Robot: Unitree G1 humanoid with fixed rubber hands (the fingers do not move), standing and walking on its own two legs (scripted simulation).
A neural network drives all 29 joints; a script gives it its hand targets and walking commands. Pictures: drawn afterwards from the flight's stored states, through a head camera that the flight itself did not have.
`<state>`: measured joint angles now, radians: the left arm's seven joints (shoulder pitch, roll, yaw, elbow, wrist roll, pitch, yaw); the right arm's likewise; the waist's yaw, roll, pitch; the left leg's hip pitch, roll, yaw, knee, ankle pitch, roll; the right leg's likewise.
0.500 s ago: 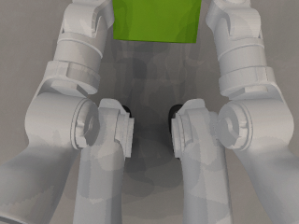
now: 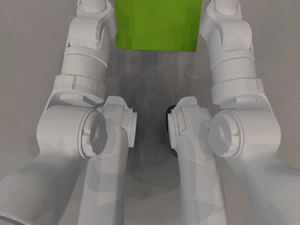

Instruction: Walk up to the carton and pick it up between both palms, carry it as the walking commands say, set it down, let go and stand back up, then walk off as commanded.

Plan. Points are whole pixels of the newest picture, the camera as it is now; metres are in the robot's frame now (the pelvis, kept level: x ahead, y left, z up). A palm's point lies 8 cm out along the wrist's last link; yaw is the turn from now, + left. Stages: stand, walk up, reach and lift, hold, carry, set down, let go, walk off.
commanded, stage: reach and lift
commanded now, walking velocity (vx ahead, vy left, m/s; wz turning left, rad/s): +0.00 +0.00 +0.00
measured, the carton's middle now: out of the picture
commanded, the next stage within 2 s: none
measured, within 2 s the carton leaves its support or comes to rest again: neither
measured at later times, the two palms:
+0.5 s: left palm out of the picture +0.52 +0.12 -0.06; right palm out of the picture +0.53 -0.12 -0.05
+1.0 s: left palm out of the picture +0.50 +0.11 +0.02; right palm out of the picture +0.50 -0.12 +0.02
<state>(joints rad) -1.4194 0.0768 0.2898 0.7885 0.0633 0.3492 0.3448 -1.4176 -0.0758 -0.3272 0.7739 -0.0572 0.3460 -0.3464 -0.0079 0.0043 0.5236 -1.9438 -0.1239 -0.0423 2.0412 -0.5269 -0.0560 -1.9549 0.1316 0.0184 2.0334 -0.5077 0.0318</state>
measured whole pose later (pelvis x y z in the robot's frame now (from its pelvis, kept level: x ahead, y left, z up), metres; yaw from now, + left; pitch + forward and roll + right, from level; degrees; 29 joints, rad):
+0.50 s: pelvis +0.00 +0.00 +0.05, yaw +0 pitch +21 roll +0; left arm -1.29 0.03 0.29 0.66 0.07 0.39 0.34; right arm -1.31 -0.02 -0.33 0.67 -0.09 0.39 -0.33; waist 0.00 0.00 0.52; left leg -1.73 -0.12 -0.05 1.90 -0.54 -0.05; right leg -1.74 0.14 0.05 1.89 -0.52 0.04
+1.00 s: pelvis -0.01 +0.01 +0.09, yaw +0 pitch +16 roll -1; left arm -1.25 -0.01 0.30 0.66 0.10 0.42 0.36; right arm -1.27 -0.02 -0.37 0.66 -0.13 0.42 -0.28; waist -0.01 0.01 0.52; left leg -1.55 -0.14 -0.07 1.76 -0.48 -0.04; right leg -1.55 0.14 0.06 1.74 -0.47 0.05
